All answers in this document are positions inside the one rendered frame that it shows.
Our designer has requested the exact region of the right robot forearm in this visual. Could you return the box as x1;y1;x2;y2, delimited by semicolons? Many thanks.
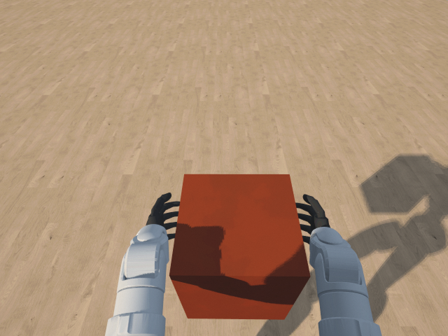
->
309;227;382;336

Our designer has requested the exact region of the carton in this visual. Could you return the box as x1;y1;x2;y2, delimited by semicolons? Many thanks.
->
169;174;310;320

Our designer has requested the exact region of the left robot forearm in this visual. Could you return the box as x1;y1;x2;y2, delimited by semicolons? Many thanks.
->
105;224;169;336

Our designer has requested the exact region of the left robot hand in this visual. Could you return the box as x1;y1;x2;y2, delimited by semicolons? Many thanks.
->
146;192;180;240

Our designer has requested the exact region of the right robot hand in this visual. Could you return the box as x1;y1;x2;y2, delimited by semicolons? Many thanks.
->
295;194;330;244

